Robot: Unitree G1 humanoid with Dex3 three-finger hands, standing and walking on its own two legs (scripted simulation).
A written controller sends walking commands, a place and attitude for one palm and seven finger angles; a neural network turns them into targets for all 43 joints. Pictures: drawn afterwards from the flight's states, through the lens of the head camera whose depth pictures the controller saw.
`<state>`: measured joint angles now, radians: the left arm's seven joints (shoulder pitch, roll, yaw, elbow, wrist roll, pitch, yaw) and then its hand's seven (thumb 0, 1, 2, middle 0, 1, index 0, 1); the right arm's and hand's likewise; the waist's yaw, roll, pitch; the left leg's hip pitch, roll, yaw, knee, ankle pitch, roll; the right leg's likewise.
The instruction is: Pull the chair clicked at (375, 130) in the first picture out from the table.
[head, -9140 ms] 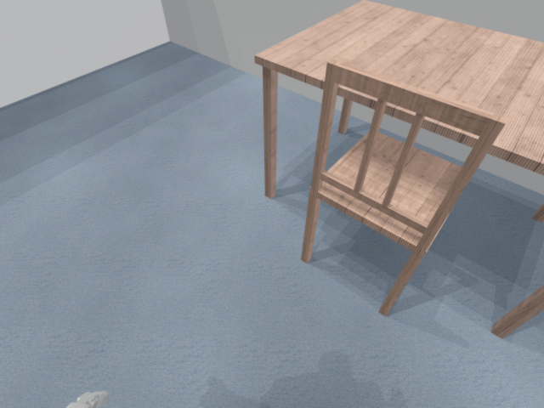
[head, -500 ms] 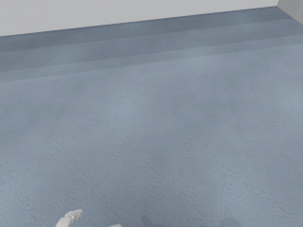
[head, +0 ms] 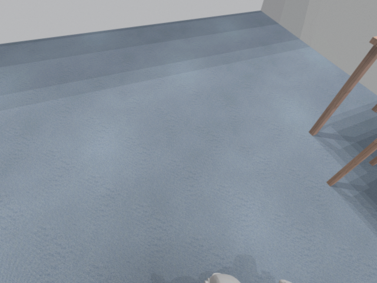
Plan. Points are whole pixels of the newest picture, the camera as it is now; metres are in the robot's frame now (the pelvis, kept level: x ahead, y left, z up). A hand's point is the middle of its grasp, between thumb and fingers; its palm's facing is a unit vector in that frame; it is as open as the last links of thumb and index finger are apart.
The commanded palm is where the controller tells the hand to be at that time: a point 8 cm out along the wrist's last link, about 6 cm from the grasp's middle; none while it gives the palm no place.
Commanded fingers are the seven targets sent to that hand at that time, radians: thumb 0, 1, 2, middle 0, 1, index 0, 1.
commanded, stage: turn to face it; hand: left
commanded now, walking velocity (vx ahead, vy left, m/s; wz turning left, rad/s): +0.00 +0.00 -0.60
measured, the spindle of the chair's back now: out of the picture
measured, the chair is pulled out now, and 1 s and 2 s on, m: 0.00 0.00 0.00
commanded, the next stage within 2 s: take the last steps up to it in 1.66 s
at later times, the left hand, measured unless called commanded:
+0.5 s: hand (141, 282) +0.14 +0.11 -0.15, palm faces -0.28 -0.92 -0.26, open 7.4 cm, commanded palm none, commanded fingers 0.00 0.90 0.90 -0.20 -0.30 -0.20 -0.30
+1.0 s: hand (146, 258) +0.20 +0.11 -0.16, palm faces -0.55 -0.81 -0.22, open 7.4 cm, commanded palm none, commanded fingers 0.00 0.90 0.90 -0.20 -0.30 -0.20 -0.30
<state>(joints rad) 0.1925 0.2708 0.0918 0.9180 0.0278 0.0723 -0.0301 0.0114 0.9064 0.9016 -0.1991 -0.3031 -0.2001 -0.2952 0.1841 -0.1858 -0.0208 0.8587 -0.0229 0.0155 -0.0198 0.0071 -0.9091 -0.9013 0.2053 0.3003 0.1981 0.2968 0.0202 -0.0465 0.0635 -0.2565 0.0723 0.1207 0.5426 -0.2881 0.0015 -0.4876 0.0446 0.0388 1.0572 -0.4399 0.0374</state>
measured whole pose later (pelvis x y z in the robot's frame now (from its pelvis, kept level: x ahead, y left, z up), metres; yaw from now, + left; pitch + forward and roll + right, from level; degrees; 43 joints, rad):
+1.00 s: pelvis +0.01 -0.02 +0.01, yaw -37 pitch +0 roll -2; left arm 0.18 0.27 0.09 0.93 0.02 0.09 -0.04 0.01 0.91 0.90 -0.20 -0.30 -0.20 -0.29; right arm 0.24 -0.18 -0.03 0.89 -0.02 0.01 -0.02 0.01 -0.91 -0.90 0.21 0.30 0.20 0.30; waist 0.01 -0.02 0.08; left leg -0.19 0.12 0.21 0.49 -0.29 0.00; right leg -0.45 -0.04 -0.01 1.03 -0.43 0.08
